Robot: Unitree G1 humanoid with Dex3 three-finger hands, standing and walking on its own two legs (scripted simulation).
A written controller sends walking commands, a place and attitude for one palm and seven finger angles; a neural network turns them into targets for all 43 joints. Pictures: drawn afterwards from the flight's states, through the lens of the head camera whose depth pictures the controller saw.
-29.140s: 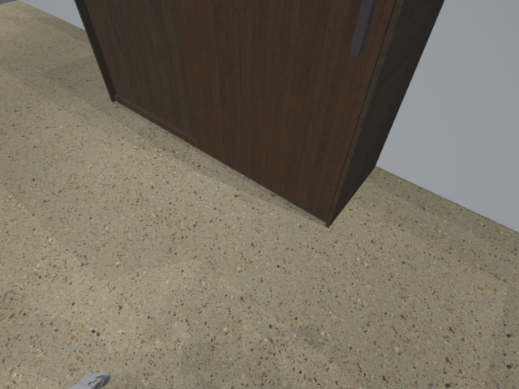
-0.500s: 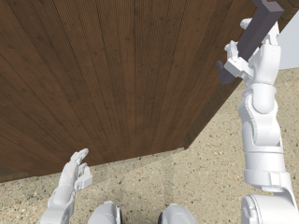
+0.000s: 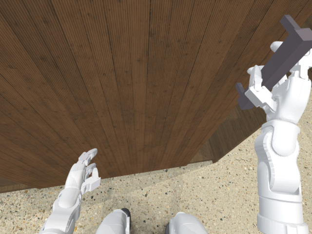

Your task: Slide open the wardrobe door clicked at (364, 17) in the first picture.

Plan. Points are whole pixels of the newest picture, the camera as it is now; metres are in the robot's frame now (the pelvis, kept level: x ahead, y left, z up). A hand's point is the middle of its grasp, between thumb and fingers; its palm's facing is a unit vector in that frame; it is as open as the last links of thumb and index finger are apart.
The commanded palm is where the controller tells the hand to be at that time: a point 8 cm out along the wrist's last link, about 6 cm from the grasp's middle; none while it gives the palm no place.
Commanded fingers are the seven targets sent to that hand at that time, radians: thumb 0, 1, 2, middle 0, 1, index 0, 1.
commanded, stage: step sideways, sliding the door along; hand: right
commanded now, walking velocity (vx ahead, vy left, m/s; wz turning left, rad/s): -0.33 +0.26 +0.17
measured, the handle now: (263, 68) +0.41 -0.21 +0.19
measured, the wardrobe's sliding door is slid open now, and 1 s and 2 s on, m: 0.19 0.48 0.69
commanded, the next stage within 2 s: none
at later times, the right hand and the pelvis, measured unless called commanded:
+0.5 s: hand (173, 98) +0.34 -0.02 +0.18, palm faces +0.26 +0.96 -0.08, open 7.6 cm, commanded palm +0.30 -0.01 +0.18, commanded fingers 0.00 -0.90 -0.90 0.45 1.40 0.45 1.40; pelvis -0.04 +0.12 +0.00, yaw +5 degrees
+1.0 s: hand (95, 105) +0.32 +0.11 +0.18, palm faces +0.24 +0.97 -0.06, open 7.5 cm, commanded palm +0.28 +0.11 +0.18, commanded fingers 0.00 -0.90 -0.90 0.45 1.40 0.45 1.40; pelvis -0.09 +0.24 -0.01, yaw +7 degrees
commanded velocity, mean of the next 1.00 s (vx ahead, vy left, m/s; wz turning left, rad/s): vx -0.14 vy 0.29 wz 0.05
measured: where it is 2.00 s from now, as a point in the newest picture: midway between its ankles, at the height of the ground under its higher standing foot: outside the picture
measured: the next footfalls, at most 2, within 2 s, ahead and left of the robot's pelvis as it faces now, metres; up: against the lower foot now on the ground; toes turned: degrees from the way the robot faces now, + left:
right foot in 0.02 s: +0.04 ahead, -0.12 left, +0.00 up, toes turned -8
left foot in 0.40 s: +0.04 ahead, +0.24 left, +0.00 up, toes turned +7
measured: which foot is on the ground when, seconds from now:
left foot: down 0.00-0.02, up 0.04-0.38, down 0.40-0.60, up 0.62-0.90, down 0.92-1.00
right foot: up 0.00-0.00, down 0.02-0.40, up 0.42-0.58, down 0.60-0.92, up 0.94-1.00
